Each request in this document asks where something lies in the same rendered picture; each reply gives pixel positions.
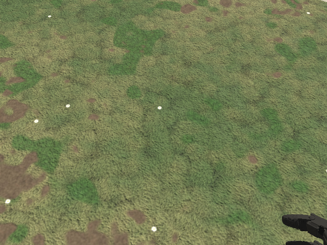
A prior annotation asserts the right robot hand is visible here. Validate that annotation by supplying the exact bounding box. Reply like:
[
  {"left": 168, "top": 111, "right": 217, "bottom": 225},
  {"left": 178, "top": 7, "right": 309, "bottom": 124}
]
[{"left": 282, "top": 213, "right": 327, "bottom": 245}]

